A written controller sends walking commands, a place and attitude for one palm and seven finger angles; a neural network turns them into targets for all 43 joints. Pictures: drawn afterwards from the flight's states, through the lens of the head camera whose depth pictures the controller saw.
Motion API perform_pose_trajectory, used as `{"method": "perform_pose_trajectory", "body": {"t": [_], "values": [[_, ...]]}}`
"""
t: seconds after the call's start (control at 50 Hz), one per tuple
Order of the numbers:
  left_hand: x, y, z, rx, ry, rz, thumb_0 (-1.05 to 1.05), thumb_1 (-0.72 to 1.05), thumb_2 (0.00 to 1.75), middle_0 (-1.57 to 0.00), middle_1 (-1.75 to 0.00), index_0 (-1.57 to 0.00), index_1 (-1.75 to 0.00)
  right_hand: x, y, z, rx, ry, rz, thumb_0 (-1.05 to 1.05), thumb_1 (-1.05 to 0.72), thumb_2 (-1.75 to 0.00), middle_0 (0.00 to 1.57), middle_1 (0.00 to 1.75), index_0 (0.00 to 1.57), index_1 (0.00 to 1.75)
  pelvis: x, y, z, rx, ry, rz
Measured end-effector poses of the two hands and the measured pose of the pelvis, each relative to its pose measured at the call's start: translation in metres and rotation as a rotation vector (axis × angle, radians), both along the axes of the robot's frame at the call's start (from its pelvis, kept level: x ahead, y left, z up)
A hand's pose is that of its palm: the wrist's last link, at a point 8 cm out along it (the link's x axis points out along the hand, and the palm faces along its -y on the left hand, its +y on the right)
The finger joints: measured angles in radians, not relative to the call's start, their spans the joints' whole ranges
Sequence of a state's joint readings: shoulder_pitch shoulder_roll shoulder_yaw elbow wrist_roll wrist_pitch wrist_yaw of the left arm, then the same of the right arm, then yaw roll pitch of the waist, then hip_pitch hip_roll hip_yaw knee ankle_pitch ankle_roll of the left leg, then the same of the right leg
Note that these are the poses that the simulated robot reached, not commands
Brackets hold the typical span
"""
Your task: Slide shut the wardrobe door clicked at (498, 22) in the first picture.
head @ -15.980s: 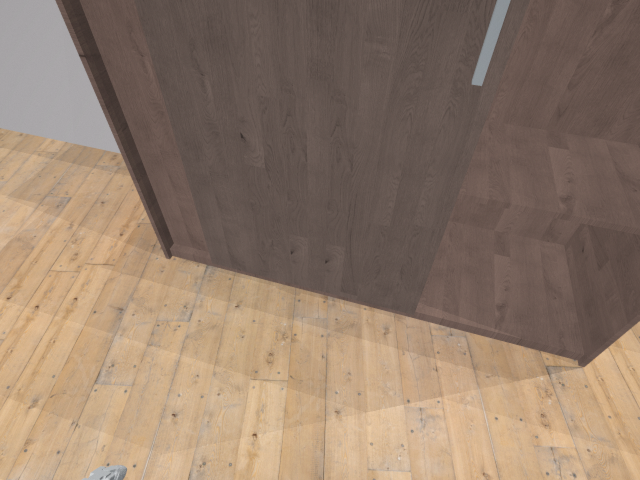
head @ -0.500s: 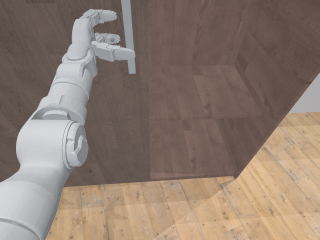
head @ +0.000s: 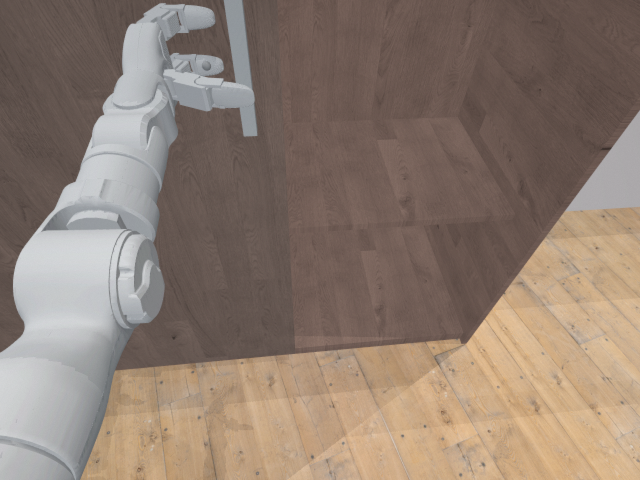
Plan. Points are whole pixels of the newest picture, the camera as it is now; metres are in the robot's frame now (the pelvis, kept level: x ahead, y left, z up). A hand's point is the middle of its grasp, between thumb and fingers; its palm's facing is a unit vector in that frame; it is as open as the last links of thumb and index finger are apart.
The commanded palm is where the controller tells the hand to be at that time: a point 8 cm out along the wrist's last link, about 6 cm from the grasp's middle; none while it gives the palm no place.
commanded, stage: move the hooked fingers beside the handle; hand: left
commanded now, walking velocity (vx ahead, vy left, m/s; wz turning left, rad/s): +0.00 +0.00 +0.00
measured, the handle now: (242, 55) +0.56 +0.05 +0.25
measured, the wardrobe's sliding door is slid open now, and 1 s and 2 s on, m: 0.57 0.57 0.57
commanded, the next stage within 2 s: feel for the door with the fingertips in 1.60 s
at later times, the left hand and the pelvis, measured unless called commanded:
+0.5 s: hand (205, 66) +0.52 +0.09 +0.26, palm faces +0.00 -1.00 +0.02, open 13.4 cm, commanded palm +0.49 +0.16 +0.25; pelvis +0.01 -0.01 +0.00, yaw +0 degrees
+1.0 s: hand (174, 82) +0.51 +0.13 +0.25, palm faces +0.05 -1.00 +0.00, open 13.9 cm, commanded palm +0.48 +0.17 +0.25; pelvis +0.04 -0.02 +0.01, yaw -1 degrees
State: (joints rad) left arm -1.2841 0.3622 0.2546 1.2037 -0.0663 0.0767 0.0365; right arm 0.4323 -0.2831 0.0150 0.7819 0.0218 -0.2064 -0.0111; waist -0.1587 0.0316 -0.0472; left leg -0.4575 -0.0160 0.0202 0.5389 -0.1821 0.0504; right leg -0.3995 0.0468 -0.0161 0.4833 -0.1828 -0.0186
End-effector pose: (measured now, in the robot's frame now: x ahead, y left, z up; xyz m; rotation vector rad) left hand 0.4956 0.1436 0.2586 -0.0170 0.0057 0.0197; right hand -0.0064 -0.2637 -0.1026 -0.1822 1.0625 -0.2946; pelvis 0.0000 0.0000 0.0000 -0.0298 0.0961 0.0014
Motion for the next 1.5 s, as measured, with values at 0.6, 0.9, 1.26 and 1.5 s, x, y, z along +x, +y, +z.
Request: {"method": "perform_pose_trajectory", "body": {"t": [0.6, 0.9, 1.26, 1.5], "values": [[0.000, 0.003, -0.002, -0.012, -0.020, -0.020, -0.01, -0.50, 0.30, -0.41, -1.22, -0.39, -1.21, 0.049, -0.007, 0.003, 0.017, -0.088, 0.003, 0.01, -0.90, -0.90, 0.21, 0.30, 0.20, 0.30, 0.019, -0.010, 0.005, 0.007, -0.027, -0.018], [-0.005, 0.023, -0.010, -0.002, -0.009, 0.024, -0.01, -0.50, 0.30, -0.37, -1.21, -0.36, -1.22, 0.093, -0.016, 0.009, 0.022, -0.144, -0.005, 0.01, -0.90, -0.90, 0.21, 0.30, 0.20, 0.30, 0.036, -0.018, 0.009, 0.013, -0.054, -0.030], [-0.016, 0.022, -0.003, -0.007, 0.024, 0.002, -0.01, -0.50, 0.30, -0.30, -1.20, -0.30, -1.20, 0.193, -0.006, 0.023, 0.029, -0.281, 0.123, 0.01, -0.90, -0.90, 0.20, 0.30, 0.20, 0.30, 0.053, -0.020, 0.011, 0.019, -0.070, 0.010], [-0.022, 0.034, 0.000, 0.008, -0.012, 0.012, -0.01, -0.50, 0.30, -0.30, -1.20, -0.30, -1.20, 0.192, 0.000, 0.021, 0.052, -0.259, 0.110, 0.01, -0.90, -0.90, 0.21, 0.30, 0.20, 0.30, 0.058, -0.021, 0.012, 0.021, -0.085, 0.000]]}}
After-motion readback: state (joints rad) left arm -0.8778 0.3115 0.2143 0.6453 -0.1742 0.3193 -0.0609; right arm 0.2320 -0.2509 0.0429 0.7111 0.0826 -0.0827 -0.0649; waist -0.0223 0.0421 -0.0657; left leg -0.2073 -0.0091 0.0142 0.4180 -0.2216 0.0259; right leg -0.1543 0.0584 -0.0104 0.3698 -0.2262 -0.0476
